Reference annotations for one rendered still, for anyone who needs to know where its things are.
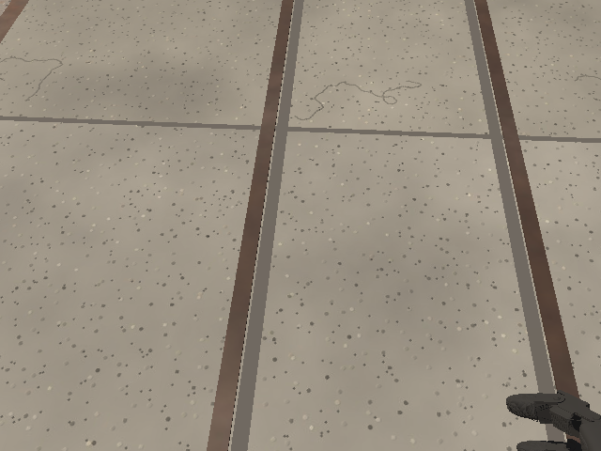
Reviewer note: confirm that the robot right hand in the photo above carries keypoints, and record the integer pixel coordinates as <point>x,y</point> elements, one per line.
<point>566,412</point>

